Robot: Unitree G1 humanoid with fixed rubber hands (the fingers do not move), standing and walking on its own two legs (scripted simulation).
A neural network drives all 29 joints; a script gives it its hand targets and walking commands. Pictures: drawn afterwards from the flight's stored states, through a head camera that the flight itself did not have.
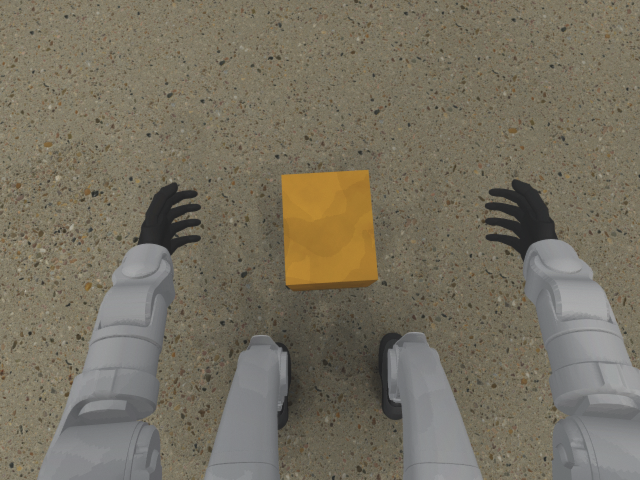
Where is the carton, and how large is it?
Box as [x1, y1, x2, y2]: [281, 170, 377, 290]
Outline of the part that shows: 368,170 281,175 286,285 292,290 367,286 377,279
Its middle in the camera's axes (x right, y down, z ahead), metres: +0.01 +0.00 +0.95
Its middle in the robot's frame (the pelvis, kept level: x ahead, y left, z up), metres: +0.49 +0.01 -0.56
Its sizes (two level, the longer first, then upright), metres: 0.248 0.197 0.210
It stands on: the floor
